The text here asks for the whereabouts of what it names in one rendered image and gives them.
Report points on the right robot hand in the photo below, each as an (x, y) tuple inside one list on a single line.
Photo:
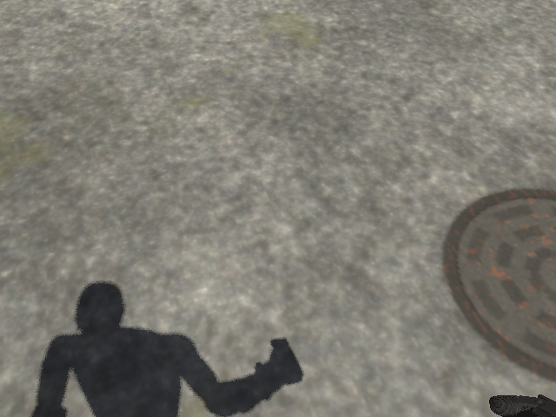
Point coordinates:
[(523, 406)]

